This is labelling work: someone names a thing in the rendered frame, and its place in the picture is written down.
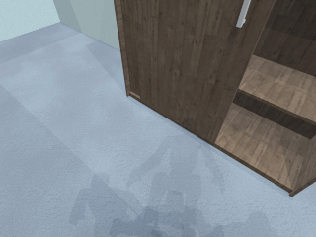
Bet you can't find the handle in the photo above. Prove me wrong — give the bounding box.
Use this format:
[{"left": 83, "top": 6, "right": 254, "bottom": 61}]
[{"left": 236, "top": 0, "right": 251, "bottom": 28}]

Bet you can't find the wardrobe door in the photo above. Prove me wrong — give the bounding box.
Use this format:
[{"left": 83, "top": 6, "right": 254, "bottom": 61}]
[
  {"left": 120, "top": 0, "right": 140, "bottom": 96},
  {"left": 133, "top": 0, "right": 276, "bottom": 144}
]

